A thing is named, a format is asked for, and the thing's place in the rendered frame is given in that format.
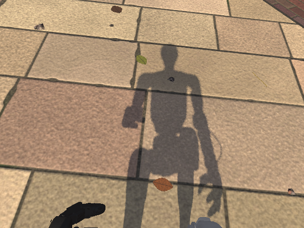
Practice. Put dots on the left robot hand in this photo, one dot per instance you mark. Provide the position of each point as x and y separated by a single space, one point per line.
76 213

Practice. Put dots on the right robot shin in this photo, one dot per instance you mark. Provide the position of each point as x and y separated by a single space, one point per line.
203 218

